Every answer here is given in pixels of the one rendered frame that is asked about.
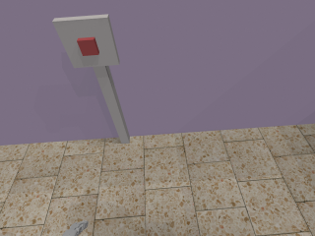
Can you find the panel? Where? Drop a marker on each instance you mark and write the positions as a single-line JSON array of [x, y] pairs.
[[69, 30]]

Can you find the left robot hand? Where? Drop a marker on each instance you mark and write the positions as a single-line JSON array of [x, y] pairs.
[[76, 228]]

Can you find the button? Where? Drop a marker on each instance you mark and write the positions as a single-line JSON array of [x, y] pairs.
[[88, 46]]

